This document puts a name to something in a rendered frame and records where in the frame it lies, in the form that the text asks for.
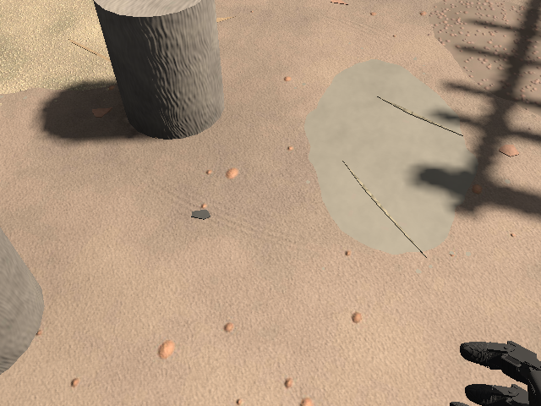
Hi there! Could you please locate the robot right hand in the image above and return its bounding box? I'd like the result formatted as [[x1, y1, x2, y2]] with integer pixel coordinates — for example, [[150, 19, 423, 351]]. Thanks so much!
[[450, 341, 541, 406]]

